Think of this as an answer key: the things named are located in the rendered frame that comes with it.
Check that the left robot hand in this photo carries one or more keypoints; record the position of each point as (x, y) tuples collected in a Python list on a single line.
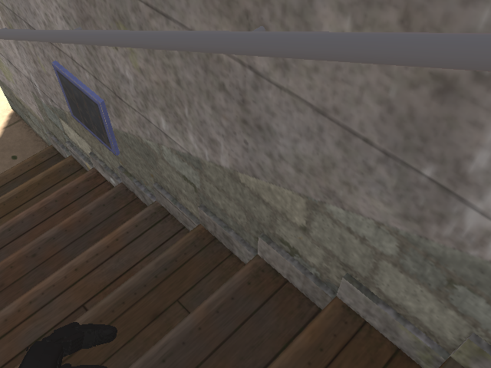
[(66, 340)]

